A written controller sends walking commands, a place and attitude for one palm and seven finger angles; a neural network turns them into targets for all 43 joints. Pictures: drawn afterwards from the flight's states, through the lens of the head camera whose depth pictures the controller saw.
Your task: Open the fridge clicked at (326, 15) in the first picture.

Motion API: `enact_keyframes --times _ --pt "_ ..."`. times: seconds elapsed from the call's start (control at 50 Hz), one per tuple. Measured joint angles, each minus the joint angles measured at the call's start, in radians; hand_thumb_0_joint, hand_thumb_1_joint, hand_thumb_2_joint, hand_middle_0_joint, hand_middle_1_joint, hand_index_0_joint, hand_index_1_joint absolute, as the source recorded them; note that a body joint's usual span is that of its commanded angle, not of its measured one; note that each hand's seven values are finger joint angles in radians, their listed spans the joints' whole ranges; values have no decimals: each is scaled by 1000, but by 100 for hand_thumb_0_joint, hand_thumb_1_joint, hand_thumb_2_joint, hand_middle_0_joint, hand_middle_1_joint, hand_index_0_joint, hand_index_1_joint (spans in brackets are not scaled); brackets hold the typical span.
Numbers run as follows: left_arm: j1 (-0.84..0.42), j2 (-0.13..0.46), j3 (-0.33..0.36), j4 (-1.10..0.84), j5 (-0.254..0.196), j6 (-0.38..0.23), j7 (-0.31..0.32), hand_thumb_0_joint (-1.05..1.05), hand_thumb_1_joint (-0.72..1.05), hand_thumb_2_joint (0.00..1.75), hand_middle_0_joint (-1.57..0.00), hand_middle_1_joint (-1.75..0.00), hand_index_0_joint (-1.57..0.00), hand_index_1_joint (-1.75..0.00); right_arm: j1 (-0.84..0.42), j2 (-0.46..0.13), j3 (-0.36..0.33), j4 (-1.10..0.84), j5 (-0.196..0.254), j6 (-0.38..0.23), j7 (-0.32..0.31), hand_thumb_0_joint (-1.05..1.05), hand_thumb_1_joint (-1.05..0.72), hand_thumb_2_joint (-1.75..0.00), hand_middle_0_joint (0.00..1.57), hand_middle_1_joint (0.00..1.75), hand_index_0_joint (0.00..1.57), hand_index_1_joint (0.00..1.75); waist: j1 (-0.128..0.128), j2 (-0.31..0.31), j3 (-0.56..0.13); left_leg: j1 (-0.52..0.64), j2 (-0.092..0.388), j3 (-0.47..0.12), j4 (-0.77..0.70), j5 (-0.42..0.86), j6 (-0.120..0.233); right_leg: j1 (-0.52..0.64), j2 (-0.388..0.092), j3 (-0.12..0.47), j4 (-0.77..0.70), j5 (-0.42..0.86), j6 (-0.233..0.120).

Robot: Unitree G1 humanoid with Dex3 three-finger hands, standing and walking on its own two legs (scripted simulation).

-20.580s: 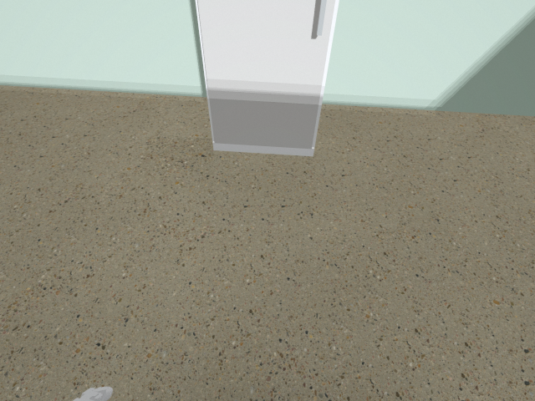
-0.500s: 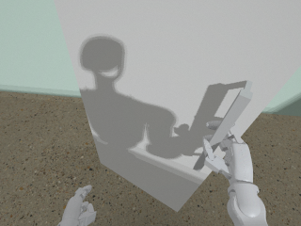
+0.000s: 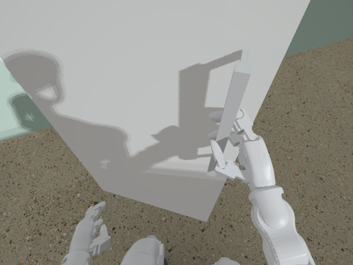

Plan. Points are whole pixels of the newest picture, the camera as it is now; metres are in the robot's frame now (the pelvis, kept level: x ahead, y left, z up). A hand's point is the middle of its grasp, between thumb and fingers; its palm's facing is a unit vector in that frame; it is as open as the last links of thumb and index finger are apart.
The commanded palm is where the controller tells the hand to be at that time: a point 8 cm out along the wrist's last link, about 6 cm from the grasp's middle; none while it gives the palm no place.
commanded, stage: walk backward, drawing the door open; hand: right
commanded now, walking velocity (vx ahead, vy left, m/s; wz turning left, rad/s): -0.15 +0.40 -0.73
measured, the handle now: (224, 128) +0.35 -0.04 +0.14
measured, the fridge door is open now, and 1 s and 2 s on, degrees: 40 65 69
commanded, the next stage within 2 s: stop walking and hold the door back in 1.00 s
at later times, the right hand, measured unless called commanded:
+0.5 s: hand (178, 212) +0.19 +0.03 +0.13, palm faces +0.24 +0.95 -0.22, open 7.2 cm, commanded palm +0.15 -0.02 +0.14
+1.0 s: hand (112, 263) +0.11 +0.11 +0.13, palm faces +0.71 +0.67 -0.22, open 6.2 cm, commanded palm +0.05 +0.09 +0.14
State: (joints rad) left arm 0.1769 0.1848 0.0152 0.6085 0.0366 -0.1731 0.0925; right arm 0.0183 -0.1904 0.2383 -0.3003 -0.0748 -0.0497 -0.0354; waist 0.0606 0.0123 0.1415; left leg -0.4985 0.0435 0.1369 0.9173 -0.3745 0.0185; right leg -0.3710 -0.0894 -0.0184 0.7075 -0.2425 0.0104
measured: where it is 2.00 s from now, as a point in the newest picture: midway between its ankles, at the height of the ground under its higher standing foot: outside the picture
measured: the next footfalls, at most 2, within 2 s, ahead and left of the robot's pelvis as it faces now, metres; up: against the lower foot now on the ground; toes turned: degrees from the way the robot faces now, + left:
left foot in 0.12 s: +0.11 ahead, +0.21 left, +0.00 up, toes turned -7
right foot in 0.36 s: -0.05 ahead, +0.03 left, +0.00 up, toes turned -29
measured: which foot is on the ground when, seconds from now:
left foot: up 0.00-0.10, down 0.12-0.34, up 0.36-0.54, down 0.56-0.76, up 0.78-1.00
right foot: down 0.00-0.12, up 0.14-0.34, down 0.36-0.56, up 0.58-0.76, down 0.78-1.00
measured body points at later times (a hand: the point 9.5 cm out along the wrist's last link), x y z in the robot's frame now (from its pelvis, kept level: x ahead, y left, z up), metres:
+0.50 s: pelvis -0.04 +0.22 +0.02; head +0.03 +0.18 +0.46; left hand +0.21 +0.33 -0.09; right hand +0.17 -0.02 +0.14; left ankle +0.09 +0.32 -0.66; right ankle -0.08 +0.05 -0.71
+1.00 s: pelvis +0.02 +0.40 +0.03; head +0.05 +0.35 +0.47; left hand +0.28 +0.42 -0.08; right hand +0.07 +0.07 +0.15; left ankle +0.16 +0.49 -0.69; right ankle -0.06 +0.23 -0.71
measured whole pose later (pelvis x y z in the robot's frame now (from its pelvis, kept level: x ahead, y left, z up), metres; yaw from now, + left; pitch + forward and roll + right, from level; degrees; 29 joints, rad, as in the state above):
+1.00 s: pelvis +0.02 +0.40 +0.03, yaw -49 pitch -1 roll +4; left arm 0.20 0.14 -0.02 0.63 0.01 -0.10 0.07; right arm 0.12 -0.25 0.07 -0.30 -0.01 -0.06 -0.05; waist -0.01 -0.05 0.14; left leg -0.28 0.02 0.02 0.57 -0.35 -0.02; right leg -0.36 -0.13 0.10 0.54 -0.19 0.05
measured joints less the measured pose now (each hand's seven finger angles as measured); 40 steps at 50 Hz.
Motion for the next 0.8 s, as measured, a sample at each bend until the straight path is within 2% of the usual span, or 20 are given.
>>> enact_keyframes --times 0.06,0.12,0.16,0.2,0.24,0.28,0.34,0.38,0.42,0.46,0.5,0.54,0.56,0.6,0.64,0.68,0.72,0.76,0.78,0.8 --pt "-52 -18 -1 19 1 16 -20 1 90 90 -20 -29 -20 -30 -26 -27 -24 18 22 -30 18 -5 -68 -86 30 127 16 111 -3 12 52 -32 -31 -120 138 -63 -39 -2 4 75 -15 -30 61" --pt "-58 -18 -2 20 -13 17 -34 1 90 90 -20 -29 -20 -30 -21 -22 -28 14 35 -22 23 -4 -67 -88 30 124 15 113 -16 -24 48 97 -16 -159 -184 -37 -23 -37 -18 163 -45 -29 64" --pt "-80 -24 -2 22 -26 25 -36 1 90 90 -20 -30 -20 -30 -13 -21 -45 -12 33 -4 21 -4 -66 -91 31 124 14 114 -29 -11 55 102 10 -118 -235 144 -19 -95 -12 145 129 -182 41" --pt "-99 -21 4 22 -28 37 -30 1 90 90 -20 -30 -20 -30 -4 -5 -52 -21 28 10 18 -4 -65 -94 31 124 15 116 -21 -15 73 109 21 -71 -217 137 -14 -141 9 101 361 -273 17" --pt "-103 -21 10 16 -28 44 -23 1 90 90 -20 -30 -20 -30 6 4 -50 -20 26 13 21 -3 -64 -96 30 124 16 117 -18 -6 80 128 35 -32 -240 130 0 -133 23 22 460 -314 12" --pt "-95 -21 7 4 -27 46 -18 1 90 90 -20 -29 -20 -30 12 3 -42 -18 25 12 23 -3 -63 -97 30 124 17 118 -11 7 75 137 52 11 -268 142 14 -77 32 -55 380 -329 10" --pt "-62 -9 -4 -33 -22 30 -16 1 90 90 -20 -29 -20 -30 17 -7 -28 -28 21 8 28 -3 -61 -99 31 125 18 118 -8 6 26 80 60 71 -231 135 32 55 37 -120 53 -201 -9" --pt "-58 -17 -2 -43 -13 22 -17 1 90 90 -20 -29 -20 -30 -7 -28 -33 -17 20 -24 34 -5 -59 -100 33 127 17 117 -17 10 39 8 33 25 -57 8 -9 60 26 -87 10 -99 -25" --pt "-63 -36 -13 -17 -7 28 -28 1 90 90 -20 -29 -20 -30 -18 -45 -48 4 22 -48 44 -6 -58 -102 34 128 17 117 -20 23 71 -35 -4 -53 105 -38 -39 66 20 -42 -3 -97 4" --pt "-56 -37 -23 5 -6 31 -40 1 90 90 -20 -29 -20 -30 -19 -44 -55 18 25 -52 49 -5 -58 -103 34 127 17 119 -23 -5 83 -48 -24 -90 146 -30 -51 64 -2 26 -58 -59 38" --pt "-39 -27 -24 21 -13 33 -50 1 90 90 -20 -30 -20 -30 -11 -26 -55 29 28 -45 47 -5 -58 -103 33 126 18 120 -38 -53 82 6 -25 -109 5 -7 -50 60 -34 89 -114 -11 63" --pt "-14 -26 -23 25 -28 39 -52 1 90 90 -20 -30 -20 -30 7 -23 -60 26 37 -33 39 -4 -58 -102 33 126 18 121 -54 -76 59 114 -8 -118 -219 41 -44 40 -51 134 -125 0 62" --pt "-1 -37 -28 22 -37 45 -52 1 90 90 -20 -30 -20 -30 22 -39 -70 8 43 -22 33 -5 -58 -102 34 127 17 121 -61 -46 32 165 24 -131 -327 54 -26 9 -37 132 -86 -51 45" --pt "-37 -33 -30 35 -38 51 -44 1 90 90 -20 -30 -20 -30 35 -34 -110 -20 41 -15 15 -6 -58 -101 36 129 18 122 -63 -38 39 136 28 -119 -308 148 -39 -83 -30 129 149 -208 24" --pt "-71 -23 -14 44 -39 58 -34 1 90 90 -20 -30 -20 -30 48 -20 -135 -36 44 -1 3 -5 -59 -98 38 131 19 124 -41 -40 63 131 34 -91 -271 141 -48 -137 -3 87 361 -296 13" --pt "-84 -16 0 39 -40 63 -22 1 90 90 -20 -30 -20 -30 59 -15 -145 -41 48 6 -4 -5 -60 -95 38 132 21 126 -25 -24 74 144 51 -67 -276 140 -39 -130 21 4 414 -340 11" --pt "-79 -8 3 26 -39 64 -12 1 90 90 -20 -30 -20 -30 68 -16 -146 -42 55 9 -5 -4 -61 -92 38 133 24 129 -6 -8 65 147 67 -32 -283 146 -31 -77 39 -76 304 -323 12" --pt "-58 3 1 -1 -36 59 -6 1 90 90 -20 -30 -20 -30 74 -22 -142 -52 66 8 -2 -4 -63 -90 39 135 26 131 2 1 30 104 72 1 -230 126 -18 10 49 -132 83 -218 3" --pt "-47 10 5 -19 -31 53 -4 1 90 90 -20 -30 -20 -30 67 -25 -140 -57 68 1 -1 -4 -63 -89 40 135 26 132 1 -10 17 60 56 9 -147 53 -21 21 36 -118 8 -85 -32" --pt "-52 1 10 -17 -24 50 -1 1 90 90 -20 -29 -20 -30 48 -33 -144 -47 62 -15 -1 -4 -64 -88 41 136 27 132 -6 3 35 29 40 -21 -46 -16 -35 10 32 -106 29 -50 -49"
